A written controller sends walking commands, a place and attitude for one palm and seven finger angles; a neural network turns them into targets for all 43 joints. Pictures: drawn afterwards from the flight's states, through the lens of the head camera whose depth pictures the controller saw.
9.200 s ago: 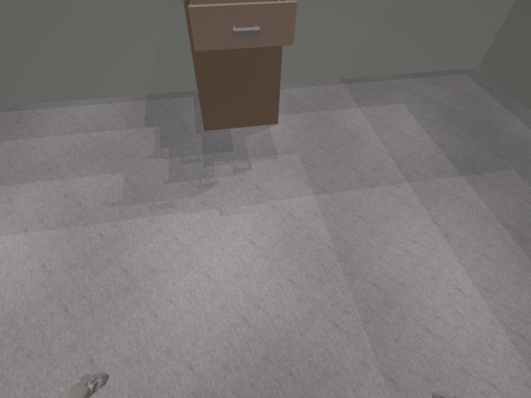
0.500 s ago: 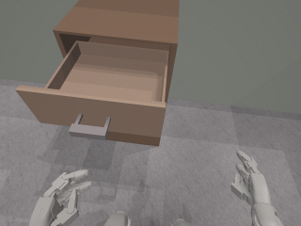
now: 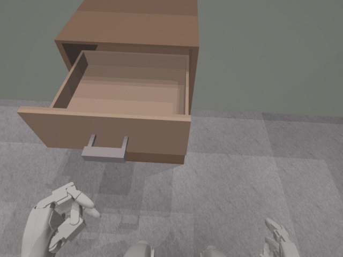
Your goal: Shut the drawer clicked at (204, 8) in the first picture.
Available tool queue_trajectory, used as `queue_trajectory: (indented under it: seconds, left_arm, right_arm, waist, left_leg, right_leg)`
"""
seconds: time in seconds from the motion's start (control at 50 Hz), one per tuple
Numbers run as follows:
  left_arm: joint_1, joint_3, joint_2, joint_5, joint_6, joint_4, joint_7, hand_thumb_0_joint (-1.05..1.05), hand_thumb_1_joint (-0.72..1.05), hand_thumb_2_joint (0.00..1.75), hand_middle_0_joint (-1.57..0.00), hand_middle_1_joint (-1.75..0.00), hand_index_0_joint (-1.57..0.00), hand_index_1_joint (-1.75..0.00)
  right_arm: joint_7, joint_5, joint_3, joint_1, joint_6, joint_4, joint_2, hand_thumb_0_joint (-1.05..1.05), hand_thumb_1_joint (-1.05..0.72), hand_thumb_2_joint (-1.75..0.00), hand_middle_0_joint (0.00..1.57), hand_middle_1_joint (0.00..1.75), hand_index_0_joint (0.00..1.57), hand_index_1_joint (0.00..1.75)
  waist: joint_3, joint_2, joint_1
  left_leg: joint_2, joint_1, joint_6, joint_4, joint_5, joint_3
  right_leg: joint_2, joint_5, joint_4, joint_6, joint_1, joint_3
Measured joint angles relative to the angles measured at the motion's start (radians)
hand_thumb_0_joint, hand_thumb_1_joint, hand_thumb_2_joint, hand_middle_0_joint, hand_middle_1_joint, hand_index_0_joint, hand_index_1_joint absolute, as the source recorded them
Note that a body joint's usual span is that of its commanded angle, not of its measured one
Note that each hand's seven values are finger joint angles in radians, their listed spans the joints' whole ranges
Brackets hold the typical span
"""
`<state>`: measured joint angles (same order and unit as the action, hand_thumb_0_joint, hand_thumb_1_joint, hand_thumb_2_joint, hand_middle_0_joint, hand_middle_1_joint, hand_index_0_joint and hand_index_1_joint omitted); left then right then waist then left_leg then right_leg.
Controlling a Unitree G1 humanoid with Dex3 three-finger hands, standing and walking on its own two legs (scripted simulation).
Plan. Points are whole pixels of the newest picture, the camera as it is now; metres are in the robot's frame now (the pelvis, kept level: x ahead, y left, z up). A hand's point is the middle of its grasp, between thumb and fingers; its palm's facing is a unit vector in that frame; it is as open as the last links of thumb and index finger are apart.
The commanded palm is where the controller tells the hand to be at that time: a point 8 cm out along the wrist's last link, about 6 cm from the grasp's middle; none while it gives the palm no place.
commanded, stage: raise the hand and make a fist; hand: left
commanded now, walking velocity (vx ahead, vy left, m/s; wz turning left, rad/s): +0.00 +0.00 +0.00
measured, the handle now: (107, 146) +0.38 +0.19 +0.01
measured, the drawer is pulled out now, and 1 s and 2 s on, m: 0.30 0.30 0.30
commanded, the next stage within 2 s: bring the fist close to the handle in 0.94 s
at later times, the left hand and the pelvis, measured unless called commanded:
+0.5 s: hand (93, 220) +0.18 +0.15 +0.10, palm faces -0.02 -1.00 -0.04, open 3.3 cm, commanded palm +0.15 +0.21 +0.11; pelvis +0.02 +0.01 +0.01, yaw +0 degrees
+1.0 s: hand (89, 215) +0.18 +0.15 +0.11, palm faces +0.03 -1.00 -0.08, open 3.3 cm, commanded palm +0.15 +0.21 +0.11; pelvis +0.02 -0.01 +0.01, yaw +1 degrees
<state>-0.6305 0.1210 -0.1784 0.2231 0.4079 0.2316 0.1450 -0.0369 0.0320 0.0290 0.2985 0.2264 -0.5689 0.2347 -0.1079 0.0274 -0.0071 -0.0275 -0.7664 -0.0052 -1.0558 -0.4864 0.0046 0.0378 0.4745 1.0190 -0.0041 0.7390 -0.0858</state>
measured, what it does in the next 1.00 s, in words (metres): stands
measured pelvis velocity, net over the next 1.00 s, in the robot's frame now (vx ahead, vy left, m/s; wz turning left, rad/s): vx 0.02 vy -0.01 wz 0.01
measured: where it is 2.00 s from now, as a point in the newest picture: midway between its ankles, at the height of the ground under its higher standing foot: outside the picture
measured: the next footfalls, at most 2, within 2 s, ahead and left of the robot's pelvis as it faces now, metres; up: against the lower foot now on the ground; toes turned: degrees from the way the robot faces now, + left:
none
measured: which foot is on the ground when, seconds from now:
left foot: down 0.00-1.00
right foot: down 0.00-1.00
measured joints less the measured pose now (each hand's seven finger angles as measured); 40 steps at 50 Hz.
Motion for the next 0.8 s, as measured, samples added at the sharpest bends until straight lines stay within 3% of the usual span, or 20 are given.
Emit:
queue_trajectory:
  seconds: [0.04,0.1,0.16,0.28,0.38,0.46,0.64,0.8]
  left_arm:
    - [0.0,-0.036,0.001,-0.007,0.015,-0.001,0.029,0.02,0.9,0.9,-1.03,-1.2,-1.03,-1.2]
    - [0.021,-0.089,-0.007,-0.025,-0.011,-0.002,0.059,0.02,0.9,0.9,-1.09,-1.27,-1.09,-1.27]
    - [0.041,-0.105,-0.025,-0.041,-0.048,0.023,0.041,0.02,0.9,0.9,-1.15,-1.33,-1.15,-1.33]
    - [0.017,-0.064,-0.004,-0.026,-0.094,0.106,-0.026,0.02,0.9,0.9,-1.27,-1.46,-1.27,-1.46]
    - [-0.04,-0.114,0.019,-0.051,-0.146,0.143,-0.002,0.02,0.9,0.9,-1.34,-1.54,-1.34,-1.54]
    - [-0.076,-0.153,0.003,-0.071,-0.17,0.168,0.006,0.02,0.9,0.9,-1.38,-1.57,-1.37,-1.57]
    - [-0.052,-0.088,-0.006,-0.045,-0.122,0.203,-0.024,0.02,0.9,0.9,-1.4,-1.6,-1.4,-1.6]
    - [-0.069,-0.085,-0.018,-0.033,-0.173,0.148,0.022,0.02,0.9,0.9,-1.4,-1.6,-1.4,-1.6]
  right_arm:
    - [0.0,0.002,0.0,-0.021,0.01,0.009,0.019,0.02,-0.91,-0.9,0.2,0.3,0.2,0.3]
    - [-0.007,0.005,-0.003,-0.052,0.018,0.035,0.026,0.02,-0.91,-0.9,0.2,0.3,0.2,0.3]
    - [-0.012,0.005,-0.009,-0.074,0.013,0.065,0.008,0.02,-0.91,-0.9,0.2,0.3,0.2,0.3]
    - [0.008,0.005,-0.033,-0.079,-0.02,0.108,-0.037,0.02,-0.91,-0.9,0.2,0.3,0.2,0.3]
    - [0.023,0.004,-0.057,-0.076,-0.039,0.131,-0.039,0.02,-0.91,-0.9,0.2,0.3,0.2,0.3]
    - [0.021,0.002,-0.063,-0.071,-0.048,0.146,-0.037,0.02,-0.9,-0.9,0.2,0.3,0.2,0.3]
    - [0.015,0.006,-0.06,-0.043,-0.057,0.123,-0.024,0.02,-0.9,-0.9,0.2,0.3,0.2,0.3]
    - [0.003,0.015,-0.039,-0.02,-0.055,0.096,-0.018,0.02,-0.91,-0.9,0.2,0.3,0.2,0.3]
  waist:
    - [0.007,0.003,0.001]
    - [0.011,-0.001,0.002]
    - [0.006,-0.006,0.004]
    - [-0.026,0.0,0.015]
    - [-0.03,0.014,0.027]
    - [-0.017,0.012,0.033]
    - [-0.01,0.019,0.031]
    - [-0.021,0.014,0.009]
  left_leg:
    - [0.003,-0.013,-0.005,-0.016,-0.006,0.004]
    - [0.006,-0.02,-0.01,-0.026,-0.01,0.003]
    - [0.005,-0.007,-0.012,-0.019,-0.014,-0.002]
    - [0.005,0.057,-0.013,0.021,-0.017,-0.005]
    - [0.011,0.093,-0.019,0.042,-0.017,-0.003]
    - [0.012,0.101,-0.018,0.045,-0.018,-0.004]
    - [0.006,0.1,-0.008,0.041,-0.02,0.006]
    - [0.0,0.127,0.0,0.078,-0.009,-0.003]
  right_leg:
    - [0.003,0.004,0.009,0.004,0.007,-0.004]
    - [0.006,0.006,0.016,0.009,0.014,-0.002]
    - [0.005,0.007,0.009,0.011,0.002,0.002]
    - [0.003,0.005,-0.037,0.015,-0.063,0.005]
    - [0.007,0.005,-0.062,0.022,-0.103,0.002]
    - [0.009,0.007,-0.061,0.021,-0.109,0.003]
    - [0.003,0.012,-0.057,0.012,-0.111,-0.006]
    - [-0.004,0.007,-0.078,0.004,-0.126,0.002]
